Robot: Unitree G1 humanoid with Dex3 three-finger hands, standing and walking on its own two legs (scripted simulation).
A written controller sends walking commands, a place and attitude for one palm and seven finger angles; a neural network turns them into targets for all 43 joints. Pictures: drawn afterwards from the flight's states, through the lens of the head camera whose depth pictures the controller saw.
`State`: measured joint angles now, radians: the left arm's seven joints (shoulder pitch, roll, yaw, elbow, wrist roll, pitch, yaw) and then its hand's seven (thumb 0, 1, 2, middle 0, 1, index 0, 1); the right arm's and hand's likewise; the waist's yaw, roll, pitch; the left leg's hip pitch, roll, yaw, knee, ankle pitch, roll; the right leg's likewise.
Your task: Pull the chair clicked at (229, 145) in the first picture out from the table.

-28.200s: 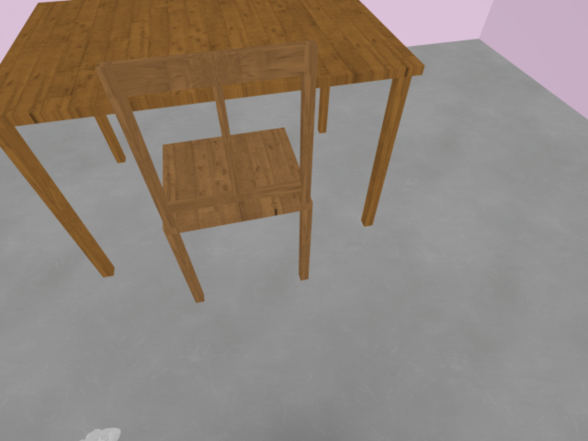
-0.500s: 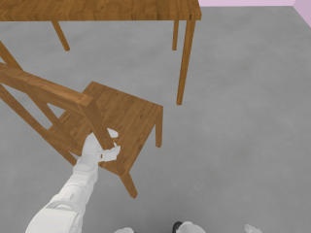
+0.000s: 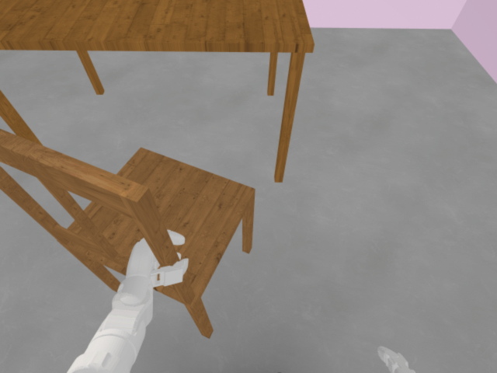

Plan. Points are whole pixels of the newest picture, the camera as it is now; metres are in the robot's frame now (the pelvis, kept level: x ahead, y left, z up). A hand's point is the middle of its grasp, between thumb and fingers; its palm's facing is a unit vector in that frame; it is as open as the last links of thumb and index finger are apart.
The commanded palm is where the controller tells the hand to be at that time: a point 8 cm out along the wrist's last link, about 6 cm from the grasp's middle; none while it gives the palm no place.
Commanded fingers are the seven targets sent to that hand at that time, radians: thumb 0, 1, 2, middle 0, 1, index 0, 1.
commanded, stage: stop walking, hand still on the chair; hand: left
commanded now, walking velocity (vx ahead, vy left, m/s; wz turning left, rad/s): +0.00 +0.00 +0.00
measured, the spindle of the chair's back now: (84, 221) +0.40 +0.34 -0.07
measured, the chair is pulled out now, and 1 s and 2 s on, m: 0.45 0.45 0.45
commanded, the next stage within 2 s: open the thumb and straighten the fingers in 0.52 s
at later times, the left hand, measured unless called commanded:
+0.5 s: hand (175, 266) +0.31 +0.14 -0.07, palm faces +0.05 -0.99 -0.15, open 6.5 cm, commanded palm +0.28 +0.19 -0.05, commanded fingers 0.00 0.90 0.90 -0.50 -1.45 -0.50 -1.45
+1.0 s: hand (169, 265) +0.31 +0.16 -0.08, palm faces +0.05 -0.99 -0.16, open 11.8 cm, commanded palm +0.28 +0.20 -0.05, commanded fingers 0.00 -0.55 0.20 -0.25 -0.73 -0.25 -0.73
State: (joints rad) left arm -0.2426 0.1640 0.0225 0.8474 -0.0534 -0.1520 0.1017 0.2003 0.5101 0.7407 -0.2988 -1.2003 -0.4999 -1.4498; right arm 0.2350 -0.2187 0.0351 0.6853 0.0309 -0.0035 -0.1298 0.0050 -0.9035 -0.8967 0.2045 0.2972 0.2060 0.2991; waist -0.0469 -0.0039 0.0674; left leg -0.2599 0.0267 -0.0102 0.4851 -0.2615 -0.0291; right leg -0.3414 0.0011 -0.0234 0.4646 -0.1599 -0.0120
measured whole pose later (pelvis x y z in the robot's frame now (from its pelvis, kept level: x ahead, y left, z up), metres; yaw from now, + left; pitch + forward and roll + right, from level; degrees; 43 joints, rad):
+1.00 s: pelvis +0.03 +0.01 -0.03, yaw +1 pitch +11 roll +0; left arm 0.01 0.16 0.02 0.40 -0.07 0.06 0.06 0.03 -0.26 0.35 -0.38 -1.22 -0.44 -1.27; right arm 0.25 -0.26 -0.01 0.59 0.03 -0.07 -0.02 0.01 -0.90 -0.90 0.20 0.30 0.20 0.30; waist -0.06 0.04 -0.12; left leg -0.55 0.00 -0.03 0.81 -0.45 -0.02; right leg -0.63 -0.03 -0.03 0.81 -0.37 0.00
